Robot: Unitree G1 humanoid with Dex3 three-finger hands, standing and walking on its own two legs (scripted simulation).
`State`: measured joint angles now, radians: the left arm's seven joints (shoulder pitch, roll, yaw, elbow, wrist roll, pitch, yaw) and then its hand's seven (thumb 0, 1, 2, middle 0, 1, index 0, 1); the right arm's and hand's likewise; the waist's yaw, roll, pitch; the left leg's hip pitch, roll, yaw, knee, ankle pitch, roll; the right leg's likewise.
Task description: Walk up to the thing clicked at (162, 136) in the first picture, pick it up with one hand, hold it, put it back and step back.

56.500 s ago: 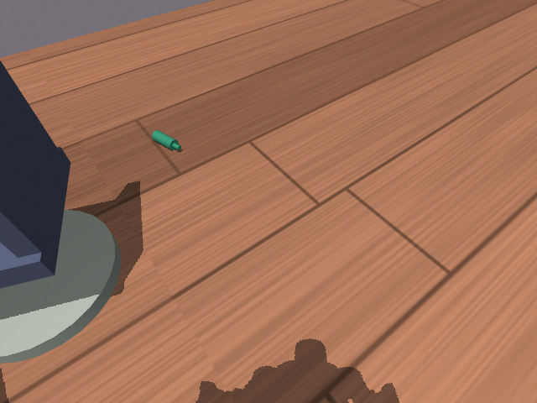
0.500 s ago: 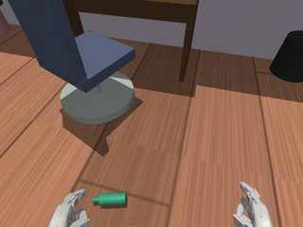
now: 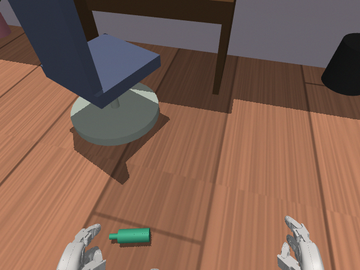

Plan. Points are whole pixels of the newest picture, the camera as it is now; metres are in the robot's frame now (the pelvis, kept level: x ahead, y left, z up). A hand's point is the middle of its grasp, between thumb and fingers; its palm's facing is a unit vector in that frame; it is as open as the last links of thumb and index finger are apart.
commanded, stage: home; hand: left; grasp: from above
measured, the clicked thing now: (129, 235) +0.40 +0.27 -0.68
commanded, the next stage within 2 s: stand in 0.34 s
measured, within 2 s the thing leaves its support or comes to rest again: neither
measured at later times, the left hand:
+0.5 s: hand (104, 267) +0.16 +0.18 -0.06, palm faces +0.02 -0.96 -0.26, open 7.4 cm
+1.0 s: hand out of the picture +0.02 +0.24 -0.11, palm faces +0.05 -0.95 -0.31, open 7.4 cm
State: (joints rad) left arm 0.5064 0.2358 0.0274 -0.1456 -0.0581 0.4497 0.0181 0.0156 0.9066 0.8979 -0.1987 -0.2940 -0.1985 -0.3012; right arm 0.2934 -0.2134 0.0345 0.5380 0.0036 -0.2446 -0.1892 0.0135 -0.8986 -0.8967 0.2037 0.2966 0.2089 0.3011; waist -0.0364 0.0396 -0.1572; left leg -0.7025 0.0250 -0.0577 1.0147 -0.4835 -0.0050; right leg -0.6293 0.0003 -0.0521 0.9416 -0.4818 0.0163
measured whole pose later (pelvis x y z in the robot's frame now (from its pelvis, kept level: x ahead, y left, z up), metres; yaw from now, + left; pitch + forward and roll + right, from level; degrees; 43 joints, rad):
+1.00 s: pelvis -0.01 +0.01 +0.06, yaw +1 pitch -4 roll +0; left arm 0.23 0.28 0.04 1.05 0.03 0.02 0.03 0.01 0.91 0.90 -0.20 -0.30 -0.20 -0.30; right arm 0.19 -0.27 -0.03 1.04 -0.04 -0.01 -0.03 0.01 -0.90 -0.90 0.20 0.30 0.21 0.30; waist 0.03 0.00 0.06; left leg -0.18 -0.02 -0.02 0.49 -0.23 0.01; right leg -0.14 -0.04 -0.03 0.47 -0.25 0.03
